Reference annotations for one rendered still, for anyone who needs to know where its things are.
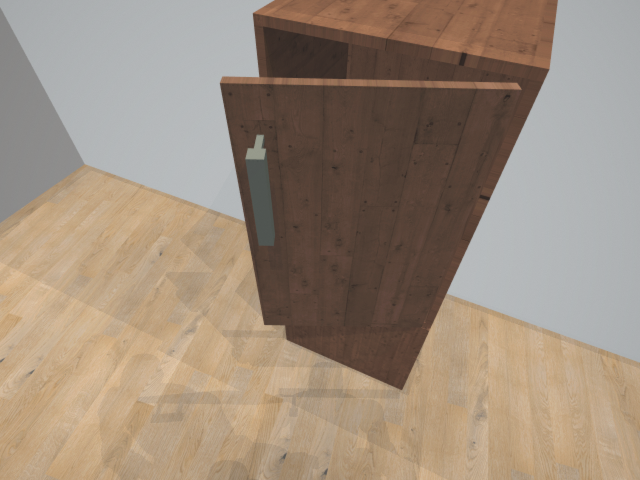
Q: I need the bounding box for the handle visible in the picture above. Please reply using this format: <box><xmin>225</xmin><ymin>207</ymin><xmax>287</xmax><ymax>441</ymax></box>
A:
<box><xmin>245</xmin><ymin>135</ymin><xmax>275</xmax><ymax>246</ymax></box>

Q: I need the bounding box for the cupboard door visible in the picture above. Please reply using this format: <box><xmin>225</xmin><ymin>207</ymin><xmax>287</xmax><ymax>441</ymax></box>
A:
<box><xmin>220</xmin><ymin>76</ymin><xmax>522</xmax><ymax>328</ymax></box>

